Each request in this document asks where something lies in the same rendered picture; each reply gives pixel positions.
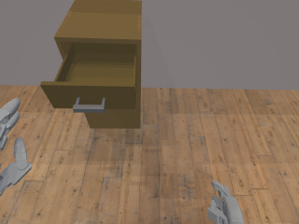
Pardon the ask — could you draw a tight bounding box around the robot left hand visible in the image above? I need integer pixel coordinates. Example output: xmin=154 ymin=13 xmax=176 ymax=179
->
xmin=0 ymin=97 xmax=33 ymax=196

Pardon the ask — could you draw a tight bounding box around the handle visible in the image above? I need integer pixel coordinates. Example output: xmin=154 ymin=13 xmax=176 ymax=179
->
xmin=72 ymin=97 xmax=106 ymax=113

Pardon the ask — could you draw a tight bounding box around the drawer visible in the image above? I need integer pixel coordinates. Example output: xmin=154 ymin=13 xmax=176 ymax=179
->
xmin=40 ymin=42 xmax=137 ymax=109

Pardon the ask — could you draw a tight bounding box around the cabinet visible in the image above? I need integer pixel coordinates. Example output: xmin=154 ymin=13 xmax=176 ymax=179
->
xmin=54 ymin=0 xmax=142 ymax=129

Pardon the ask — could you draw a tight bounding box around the robot right hand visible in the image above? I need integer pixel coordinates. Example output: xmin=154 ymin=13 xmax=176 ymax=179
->
xmin=207 ymin=180 xmax=245 ymax=224

